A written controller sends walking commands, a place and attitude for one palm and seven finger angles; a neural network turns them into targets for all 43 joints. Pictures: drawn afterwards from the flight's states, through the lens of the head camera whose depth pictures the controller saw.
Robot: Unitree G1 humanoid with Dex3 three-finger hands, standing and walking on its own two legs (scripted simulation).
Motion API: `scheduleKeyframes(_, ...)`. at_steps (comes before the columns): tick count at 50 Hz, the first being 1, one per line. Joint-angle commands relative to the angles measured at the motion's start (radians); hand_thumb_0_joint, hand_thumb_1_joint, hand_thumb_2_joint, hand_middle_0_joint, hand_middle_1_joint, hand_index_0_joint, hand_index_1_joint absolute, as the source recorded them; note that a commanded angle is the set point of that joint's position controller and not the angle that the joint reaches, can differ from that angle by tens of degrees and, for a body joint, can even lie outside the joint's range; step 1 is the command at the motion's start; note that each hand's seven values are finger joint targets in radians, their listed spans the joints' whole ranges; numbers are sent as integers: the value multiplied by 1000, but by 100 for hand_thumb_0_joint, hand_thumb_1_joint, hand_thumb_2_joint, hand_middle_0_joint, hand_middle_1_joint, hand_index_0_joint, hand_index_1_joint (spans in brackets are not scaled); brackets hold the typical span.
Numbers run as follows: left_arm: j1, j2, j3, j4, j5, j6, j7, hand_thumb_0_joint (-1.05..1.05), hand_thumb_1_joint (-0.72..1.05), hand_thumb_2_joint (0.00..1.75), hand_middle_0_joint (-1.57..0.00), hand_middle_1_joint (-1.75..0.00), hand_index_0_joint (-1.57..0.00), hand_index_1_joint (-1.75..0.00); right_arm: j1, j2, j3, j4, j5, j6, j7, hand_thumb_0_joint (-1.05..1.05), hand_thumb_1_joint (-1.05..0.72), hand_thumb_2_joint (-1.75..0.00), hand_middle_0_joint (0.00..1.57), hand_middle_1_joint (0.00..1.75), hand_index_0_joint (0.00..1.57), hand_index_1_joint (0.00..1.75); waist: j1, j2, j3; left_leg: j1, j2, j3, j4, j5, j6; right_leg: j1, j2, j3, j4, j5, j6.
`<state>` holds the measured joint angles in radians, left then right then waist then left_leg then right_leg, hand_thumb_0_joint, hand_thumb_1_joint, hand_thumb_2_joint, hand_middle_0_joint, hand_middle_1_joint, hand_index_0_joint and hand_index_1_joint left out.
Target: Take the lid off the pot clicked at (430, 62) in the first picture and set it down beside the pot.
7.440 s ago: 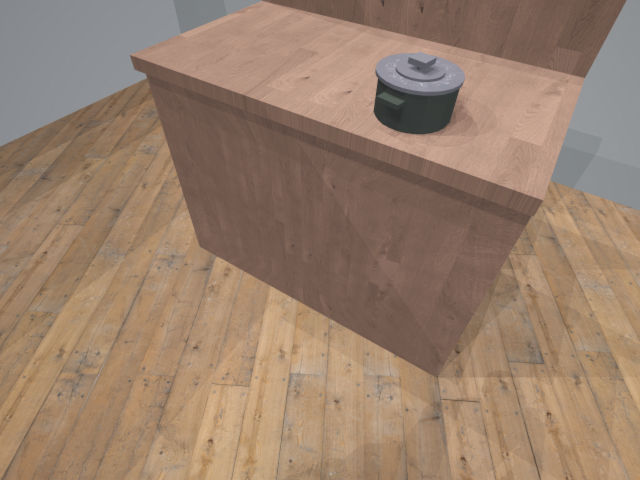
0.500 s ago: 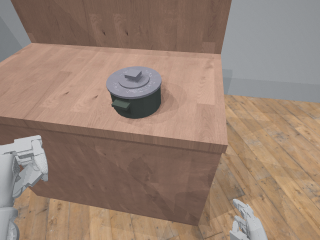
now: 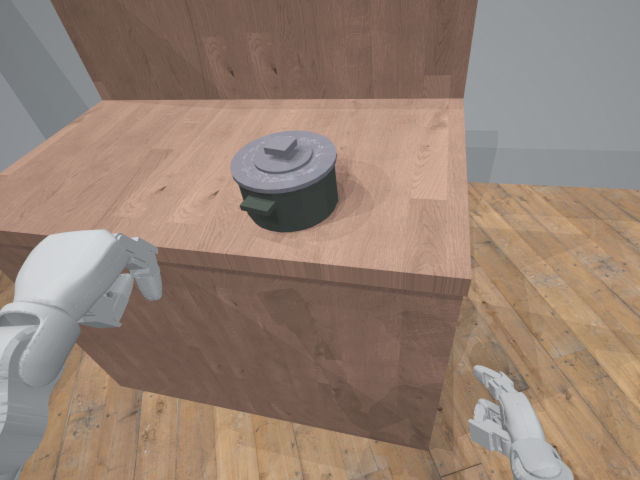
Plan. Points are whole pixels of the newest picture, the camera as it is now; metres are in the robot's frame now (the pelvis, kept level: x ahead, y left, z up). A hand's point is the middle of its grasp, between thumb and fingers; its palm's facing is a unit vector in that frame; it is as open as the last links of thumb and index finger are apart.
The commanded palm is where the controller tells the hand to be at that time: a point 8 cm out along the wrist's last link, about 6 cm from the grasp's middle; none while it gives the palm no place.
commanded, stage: reach forward and open the fingers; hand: left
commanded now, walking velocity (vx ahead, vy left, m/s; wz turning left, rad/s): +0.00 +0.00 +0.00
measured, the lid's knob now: (280, 146) +0.57 +0.16 +0.15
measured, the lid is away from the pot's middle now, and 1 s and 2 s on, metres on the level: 0.00 0.00 0.00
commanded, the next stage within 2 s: move the open hand above the knob in 0.60 s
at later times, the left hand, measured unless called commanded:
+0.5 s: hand (121, 255) +0.27 +0.25 +0.20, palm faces -0.06 +0.01 -1.00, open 9.5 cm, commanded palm +0.24 +0.25 +0.27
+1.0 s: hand (153, 211) +0.33 +0.24 +0.21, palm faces -0.08 +0.02 -1.00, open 10.0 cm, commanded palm +0.30 +0.23 +0.28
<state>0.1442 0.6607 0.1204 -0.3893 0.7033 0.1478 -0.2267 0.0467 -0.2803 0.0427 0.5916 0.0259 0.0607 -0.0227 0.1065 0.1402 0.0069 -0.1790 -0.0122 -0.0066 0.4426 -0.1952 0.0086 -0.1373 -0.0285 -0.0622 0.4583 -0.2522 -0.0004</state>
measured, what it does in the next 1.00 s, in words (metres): stands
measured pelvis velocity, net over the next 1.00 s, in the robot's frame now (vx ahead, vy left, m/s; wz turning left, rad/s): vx -0.03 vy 0.02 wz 0.00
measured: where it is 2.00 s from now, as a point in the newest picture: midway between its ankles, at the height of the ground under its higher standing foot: outside the picture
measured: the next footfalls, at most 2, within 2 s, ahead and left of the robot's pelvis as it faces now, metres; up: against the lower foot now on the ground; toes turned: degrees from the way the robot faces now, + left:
none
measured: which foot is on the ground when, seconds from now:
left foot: down 0.00-1.00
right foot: down 0.00-1.00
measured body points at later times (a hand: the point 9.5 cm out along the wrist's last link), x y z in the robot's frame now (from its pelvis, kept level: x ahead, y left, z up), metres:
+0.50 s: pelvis -0.03 +0.01 +0.00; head -0.04 -0.04 +0.45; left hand +0.27 +0.25 +0.26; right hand +0.18 -0.21 -0.10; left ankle +0.03 +0.12 -0.74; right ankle +0.00 -0.12 -0.74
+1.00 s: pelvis -0.03 +0.02 +0.00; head -0.03 -0.03 +0.45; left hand +0.33 +0.24 +0.27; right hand +0.19 -0.20 -0.10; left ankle +0.03 +0.12 -0.74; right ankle +0.00 -0.12 -0.74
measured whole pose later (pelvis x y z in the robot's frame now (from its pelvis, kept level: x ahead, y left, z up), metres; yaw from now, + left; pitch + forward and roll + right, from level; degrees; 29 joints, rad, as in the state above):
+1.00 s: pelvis -0.03 +0.02 +0.00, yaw +0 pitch -3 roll +0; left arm -0.57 0.66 -0.11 0.11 0.80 0.13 -0.47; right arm 0.10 -0.28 0.06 0.62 0.05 0.05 -0.01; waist 0.07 0.11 0.02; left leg -0.24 -0.04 0.00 0.42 -0.14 0.03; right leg -0.21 -0.05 -0.05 0.46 -0.21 0.01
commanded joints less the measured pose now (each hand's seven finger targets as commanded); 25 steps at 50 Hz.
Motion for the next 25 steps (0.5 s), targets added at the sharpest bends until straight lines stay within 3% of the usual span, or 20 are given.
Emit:
scheduleKeyframes(1,-301,266,170,-96,21,-18,-35,0,6,145,-107,-58,-107,-58,-158,-97,-31,-162,2,-42,-8,0,-90,-90,20,30,20,30,-21,-76,-129,54,-30,15,-73,169,18,3,43,10,-100,157,1)
scheduleKeyframes(3,-308,250,157,-106,17,-19,-60,0,-1,149,-105,-51,-105,-51,-174,-91,-30,-181,7,-49,-1,0,-90,-90,20,30,20,30,-23,-39,-152,71,-31,10,-72,163,18,-1,57,15,-110,148,-2)
scheduleKeyframes(5,-364,318,194,-66,20,-36,-84,0,-8,153,-103,-44,-103,-44,-156,-100,-28,-172,1,-45,-5,0,-90,-90,20,30,20,30,-15,-98,-167,61,-36,18,-74,152,22,18,42,13,-110,136,3)
scheduleKeyframes(6,-389,327,194,-64,23,-42,-95,0,-11,155,-102,-40,-102,-40,-159,-103,-26,-175,0,-44,-5,0,-90,-90,20,30,20,30,-12,-76,-177,61,-37,17,-78,153,23,21,41,13,-107,133,1)
scheduleKeyframes(8,-416,287,161,-40,16,-39,-111,0,-18,159,-99,-33,-99,-33,-167,-98,-30,-184,8,-49,-2,0,-90,-90,20,30,20,30,-28,-44,-163,69,-35,11,-77,127,22,-14,56,18,-123,102,0)
scheduleKeyframes(10,-474,320,168,-12,16,-56,-131,0,-24,164,-97,-26,-97,-26,-153,-105,-28,-180,5,-47,-4,0,-90,-90,20,30,20,30,-18,-93,-169,60,-40,15,-87,123,25,3,43,10,-121,94,2)
scheduleKeyframes(12,-508,324,160,-26,14,-68,-146,0,-31,168,-94,-19,-94,-19,-154,-104,-30,-185,6,-51,-4,0,-90,-90,20,30,20,30,-13,-67,-199,70,-43,13,-90,121,26,10,41,12,-117,88,0)
scheduleKeyframes(13,-472,298,154,-23,10,-60,-145,0,-34,170,-93,-15,-93,-15,-158,-104,-36,-191,11,-59,3,0,-90,-90,20,30,20,30,-23,-29,-203,82,-39,8,-81,126,25,-2,54,17,-121,95,-3)
scheduleKeyframes(14,-529,330,161,-4,17,-67,-155,0,-37,172,-92,-12,-92,-12,-144,-104,-30,-178,5,-54,3,0,-90,-90,20,30,20,30,-17,-69,-217,73,-45,9,-91,124,26,16,41,8,-117,84,-3)
scheduleKeyframes(15,-544,332,160,13,13,-69,-158,0,-40,174,-90,-8,-90,-8,-150,-108,-34,-182,8,-54,1,0,-90,-90,20,30,20,30,-18,-95,-175,62,-39,13,-93,113,26,-5,43,8,-121,78,0)
scheduleKeyframes(17,-586,331,148,78,14,-67,-167,0,-40,174,-90,-8,-90,-8,-139,-113,-33,-177,10,-51,-5,0,-90,-90,20,30,20,30,-22,-100,-145,44,-39,14,-106,59,26,-29,42,8,-131,22,2)
scheduleKeyframes(18,-563,319,154,70,10,-62,-162,0,-40,174,-90,-8,-90,-8,-139,-116,-41,-182,17,-59,1,0,-90,-90,20,30,20,30,-27,-71,-163,54,-35,4,-98,67,25,-30,57,14,-132,29,-2)
scheduleKeyframes(19,-625,345,153,72,23,-72,-173,0,-40,174,-89,-8,-89,-8,-134,-113,-34,-177,11,-57,2,0,-90,-90,20,30,20,30,-18,-95,-202,52,-43,6,-105,67,26,-1,40,9,-124,18,-4)
scheduleKeyframes(20,-642,336,142,54,16,-76,-174,0,-40,174,-89,-8,-89,-8,-144,-112,-37,-186,14,-60,0,0,-90,-90,20,30,20,30,-19,-95,-190,59,-39,8,-105,68,28,-13,41,10,-123,23,-2)
scheduleKeyframes(22,-681,324,120,56,19,-78,-177,0,-39,174,-89,-8,-89,-8,-141,-111,-37,-186,13,-65,0,0,-90,-90,20,30,20,30,-18,-50,-203,67,-41,1,-109,73,28,-14,42,10,-117,27,-6)
scheduleKeyframes(23,-636,315,135,73,17,-66,-172,0,-39,173,-89,-8,-89,-8,-136,-113,-45,-184,16,-71,6,0,-90,-90,20,30,20,30,-24,-26,-210,75,-37,-6,-100,80,27,-20,55,14,-122,35,-9)
scheduleKeyframes(25,-692,354,149,128,30,-66,-183,0,-39,172,-88,-8,-88,-8,-126,-119,-40,-177,15,-61,4,0,-90,-90,20,30,20,30,-16,-120,-187,45,-37,4,-111,57,28,-19,43,9,-121,9,-5)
